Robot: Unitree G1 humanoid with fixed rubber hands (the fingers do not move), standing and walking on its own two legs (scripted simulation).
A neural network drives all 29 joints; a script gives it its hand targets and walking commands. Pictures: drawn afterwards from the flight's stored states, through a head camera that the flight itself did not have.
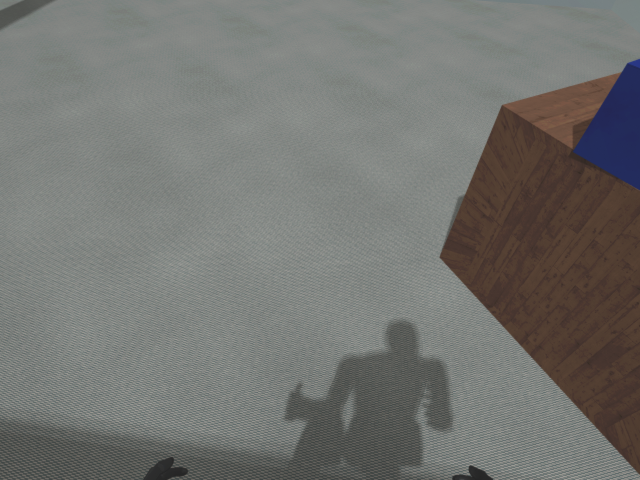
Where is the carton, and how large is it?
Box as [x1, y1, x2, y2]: [573, 59, 639, 189]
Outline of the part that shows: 638,59 627,63 573,151 639,189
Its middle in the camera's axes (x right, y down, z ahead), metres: +0.83 -0.28 +0.87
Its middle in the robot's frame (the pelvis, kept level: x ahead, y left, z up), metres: +0.87 -0.80 +0.04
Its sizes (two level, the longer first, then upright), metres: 0.294 0.237 0.219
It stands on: a pedestal, 0.69 m high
